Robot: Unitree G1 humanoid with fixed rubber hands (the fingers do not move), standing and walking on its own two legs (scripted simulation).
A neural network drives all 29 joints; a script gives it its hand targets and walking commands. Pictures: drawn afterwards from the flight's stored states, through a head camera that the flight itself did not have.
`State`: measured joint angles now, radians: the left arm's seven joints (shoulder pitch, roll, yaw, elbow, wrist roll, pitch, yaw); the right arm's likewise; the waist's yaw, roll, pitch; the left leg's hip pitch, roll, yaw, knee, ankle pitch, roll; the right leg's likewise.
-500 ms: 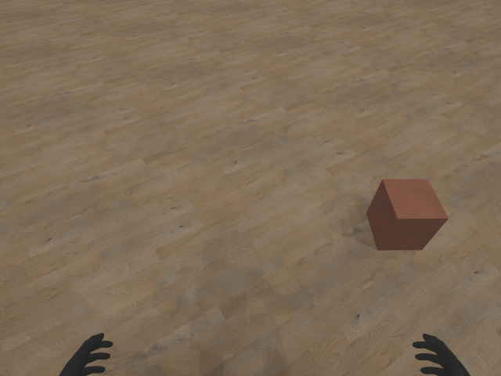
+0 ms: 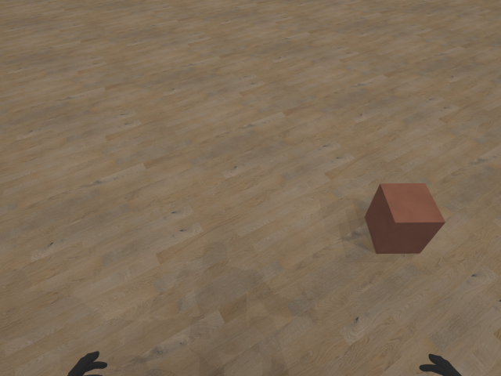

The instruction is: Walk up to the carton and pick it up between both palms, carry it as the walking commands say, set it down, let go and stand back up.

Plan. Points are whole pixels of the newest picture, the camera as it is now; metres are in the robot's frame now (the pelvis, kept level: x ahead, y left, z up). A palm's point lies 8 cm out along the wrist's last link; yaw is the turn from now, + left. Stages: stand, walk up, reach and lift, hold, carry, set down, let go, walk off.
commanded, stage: stand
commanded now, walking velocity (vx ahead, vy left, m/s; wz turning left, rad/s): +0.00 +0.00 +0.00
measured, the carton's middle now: (400, 219) +0.85 -0.65 -0.65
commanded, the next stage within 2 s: walk up in 0.20 s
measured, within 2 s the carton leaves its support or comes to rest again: neither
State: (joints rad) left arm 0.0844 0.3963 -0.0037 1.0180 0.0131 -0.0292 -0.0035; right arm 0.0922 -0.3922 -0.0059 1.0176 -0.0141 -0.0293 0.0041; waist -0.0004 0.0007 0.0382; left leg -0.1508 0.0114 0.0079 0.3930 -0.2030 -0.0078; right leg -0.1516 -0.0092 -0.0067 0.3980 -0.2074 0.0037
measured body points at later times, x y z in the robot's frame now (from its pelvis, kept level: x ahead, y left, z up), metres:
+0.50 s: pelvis +0.00 -0.01 +0.00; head +0.02 -0.02 +0.45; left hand +0.11 +0.29 -0.12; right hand +0.09 -0.33 -0.12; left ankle +0.01 +0.12 -0.74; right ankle -0.01 -0.13 -0.71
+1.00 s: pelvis +0.14 -0.17 +0.00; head +0.15 -0.20 +0.45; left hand +0.18 +0.09 -0.12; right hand +0.24 -0.45 -0.12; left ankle +0.29 -0.06 -0.67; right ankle +0.03 -0.23 -0.74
